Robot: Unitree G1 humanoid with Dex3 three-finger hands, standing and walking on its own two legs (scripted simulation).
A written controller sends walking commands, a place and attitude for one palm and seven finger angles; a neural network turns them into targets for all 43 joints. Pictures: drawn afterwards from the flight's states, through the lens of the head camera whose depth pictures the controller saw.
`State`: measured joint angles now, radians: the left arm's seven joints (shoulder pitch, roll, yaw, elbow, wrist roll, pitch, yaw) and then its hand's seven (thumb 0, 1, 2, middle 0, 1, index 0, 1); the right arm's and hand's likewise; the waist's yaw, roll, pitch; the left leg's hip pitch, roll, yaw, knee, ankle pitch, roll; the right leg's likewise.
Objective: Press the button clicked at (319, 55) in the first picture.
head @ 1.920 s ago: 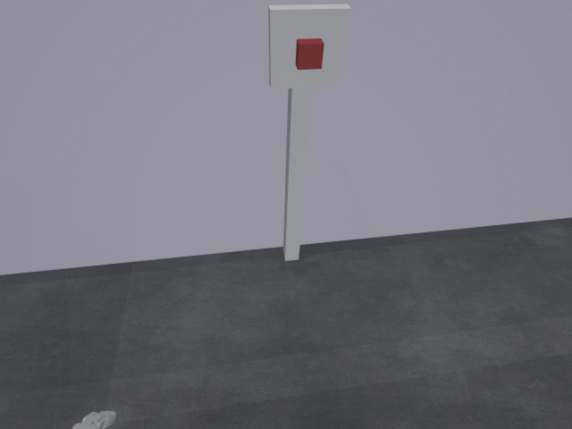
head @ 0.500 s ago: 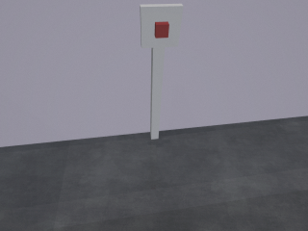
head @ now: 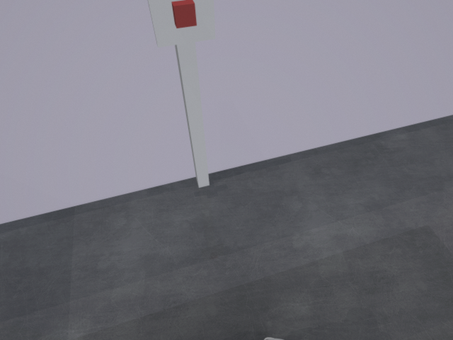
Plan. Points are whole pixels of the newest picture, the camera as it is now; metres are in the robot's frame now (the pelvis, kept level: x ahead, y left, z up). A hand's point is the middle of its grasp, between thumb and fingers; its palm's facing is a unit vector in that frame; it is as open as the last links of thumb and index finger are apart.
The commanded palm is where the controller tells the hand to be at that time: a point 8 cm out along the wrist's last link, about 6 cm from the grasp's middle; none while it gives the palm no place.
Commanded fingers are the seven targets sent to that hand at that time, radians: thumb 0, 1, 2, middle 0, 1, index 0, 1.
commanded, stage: walk to a spot facing it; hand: left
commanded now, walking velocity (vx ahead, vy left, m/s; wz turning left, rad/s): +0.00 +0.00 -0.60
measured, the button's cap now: (184, 13) +0.88 +0.20 +0.15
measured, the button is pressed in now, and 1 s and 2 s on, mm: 0 0 0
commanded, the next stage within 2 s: none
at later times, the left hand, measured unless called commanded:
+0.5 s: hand out of the picture +0.08 +0.22 -0.15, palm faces -0.17 -0.95 -0.24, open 7.4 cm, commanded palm none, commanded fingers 0.00 0.90 0.90 -0.20 -0.30 -0.20 -0.30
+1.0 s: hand (153, 322) +0.17 +0.17 -0.15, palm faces -0.58 -0.80 -0.17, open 7.4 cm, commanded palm none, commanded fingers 0.00 0.90 0.90 -0.20 -0.30 -0.20 -0.30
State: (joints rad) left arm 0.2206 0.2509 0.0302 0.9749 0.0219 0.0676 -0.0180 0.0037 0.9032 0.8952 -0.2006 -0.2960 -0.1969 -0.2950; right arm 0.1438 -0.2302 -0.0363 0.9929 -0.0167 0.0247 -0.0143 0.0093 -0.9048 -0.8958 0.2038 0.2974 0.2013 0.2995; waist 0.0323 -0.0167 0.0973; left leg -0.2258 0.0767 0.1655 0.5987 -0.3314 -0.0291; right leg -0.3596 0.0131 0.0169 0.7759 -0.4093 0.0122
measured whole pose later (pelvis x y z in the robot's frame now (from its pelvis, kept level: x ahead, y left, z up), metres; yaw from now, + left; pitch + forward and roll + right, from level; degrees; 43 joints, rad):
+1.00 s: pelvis -0.03 +0.06 +0.02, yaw -35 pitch +0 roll -2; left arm 0.15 0.24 0.08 0.92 0.03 0.09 -0.05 0.01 0.91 0.90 -0.20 -0.30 -0.19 -0.29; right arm 0.30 -0.20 -0.05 0.96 -0.03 0.00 -0.02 0.01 -0.90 -0.90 0.20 0.30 0.20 0.30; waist -0.03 -0.02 0.07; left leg -0.16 0.12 0.28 0.51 -0.34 0.02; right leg -0.40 -0.05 -0.06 0.86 -0.43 0.07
